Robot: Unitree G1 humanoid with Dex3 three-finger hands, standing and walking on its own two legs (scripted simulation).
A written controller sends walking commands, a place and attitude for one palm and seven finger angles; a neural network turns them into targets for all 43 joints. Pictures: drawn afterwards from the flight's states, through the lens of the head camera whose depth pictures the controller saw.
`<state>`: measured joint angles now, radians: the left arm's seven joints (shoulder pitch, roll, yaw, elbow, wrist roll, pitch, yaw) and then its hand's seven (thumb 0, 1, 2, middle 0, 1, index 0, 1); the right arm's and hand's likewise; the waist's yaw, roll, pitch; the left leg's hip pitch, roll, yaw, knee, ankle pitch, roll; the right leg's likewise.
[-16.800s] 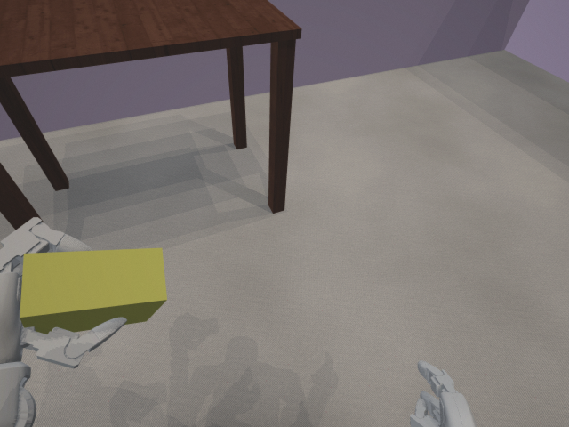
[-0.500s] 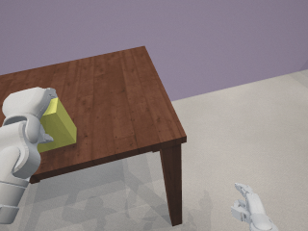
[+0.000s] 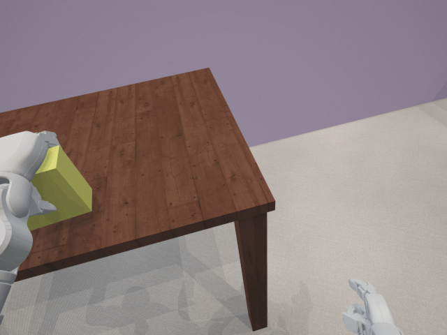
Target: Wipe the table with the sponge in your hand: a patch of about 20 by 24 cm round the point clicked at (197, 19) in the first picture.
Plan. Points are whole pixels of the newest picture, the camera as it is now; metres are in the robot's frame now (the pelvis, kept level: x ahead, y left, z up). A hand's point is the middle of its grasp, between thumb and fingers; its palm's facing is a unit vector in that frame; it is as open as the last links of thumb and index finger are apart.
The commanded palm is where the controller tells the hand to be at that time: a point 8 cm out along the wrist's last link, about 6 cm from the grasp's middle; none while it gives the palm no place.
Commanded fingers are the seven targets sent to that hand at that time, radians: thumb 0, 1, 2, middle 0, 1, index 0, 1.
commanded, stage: move the sponge above the wiping area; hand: left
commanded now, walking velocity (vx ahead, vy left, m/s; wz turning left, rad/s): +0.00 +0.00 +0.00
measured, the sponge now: (49, 196) +0.27 +0.35 +0.15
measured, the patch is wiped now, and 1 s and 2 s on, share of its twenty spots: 0.00 0.00 0.00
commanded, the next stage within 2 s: none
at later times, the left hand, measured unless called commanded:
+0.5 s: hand (39, 160) +0.29 +0.34 +0.21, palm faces +0.13 +0.01 -0.99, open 9.9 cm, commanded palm +0.24 +0.33 +0.27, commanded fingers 0.00 0.10 1.30 -1.20 -1.60 -1.20 -1.60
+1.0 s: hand (26, 171) +0.26 +0.34 +0.22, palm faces +0.13 +0.02 -0.99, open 9.9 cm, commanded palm +0.23 +0.33 +0.27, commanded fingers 0.00 0.10 1.30 -1.20 -1.60 -1.20 -1.60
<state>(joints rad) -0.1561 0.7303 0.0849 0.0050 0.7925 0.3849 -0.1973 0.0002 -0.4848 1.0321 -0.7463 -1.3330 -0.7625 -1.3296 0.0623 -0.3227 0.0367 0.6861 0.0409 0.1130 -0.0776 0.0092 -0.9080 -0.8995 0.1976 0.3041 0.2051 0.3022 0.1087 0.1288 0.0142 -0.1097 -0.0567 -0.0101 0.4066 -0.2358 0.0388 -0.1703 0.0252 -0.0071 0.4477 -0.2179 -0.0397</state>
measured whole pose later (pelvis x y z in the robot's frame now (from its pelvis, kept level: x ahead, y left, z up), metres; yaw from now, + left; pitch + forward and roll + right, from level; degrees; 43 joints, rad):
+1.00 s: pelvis -0.02 +0.00 +0.00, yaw +0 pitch -4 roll +1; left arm -0.28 0.70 0.01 0.02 0.84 0.51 -0.21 0.00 -0.48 1.03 -0.75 -1.33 -0.76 -1.33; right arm 0.00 -0.30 0.08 0.67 0.06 0.13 -0.05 0.01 -0.91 -0.90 0.20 0.30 0.21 0.30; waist 0.13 0.13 0.00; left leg -0.11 -0.06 -0.01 0.37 -0.19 0.04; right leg -0.16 0.02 -0.01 0.40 -0.17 -0.04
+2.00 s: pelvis +0.00 +0.00 +0.00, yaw +0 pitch -3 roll +1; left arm -0.33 0.73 0.03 0.11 0.83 0.45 -0.22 0.00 -0.48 1.03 -0.75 -1.33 -0.76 -1.32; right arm 0.02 -0.30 0.06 0.67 0.06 0.12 -0.06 0.01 -0.91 -0.90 0.20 0.30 0.21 0.30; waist 0.11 0.14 0.00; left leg -0.13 -0.05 -0.02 0.39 -0.22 0.03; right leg -0.18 0.03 -0.02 0.42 -0.20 -0.05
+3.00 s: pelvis -0.01 +0.00 +0.00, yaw +1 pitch -3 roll +1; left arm -0.32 0.70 -0.01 0.08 0.85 0.49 -0.24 0.00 -0.48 1.03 -0.75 -1.33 -0.77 -1.33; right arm 0.03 -0.30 0.07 0.67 0.06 0.11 -0.06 0.01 -0.91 -0.90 0.20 0.30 0.21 0.30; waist 0.11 0.13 0.01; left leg -0.13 -0.06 -0.02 0.38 -0.20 0.04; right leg -0.18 0.02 -0.02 0.41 -0.17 -0.04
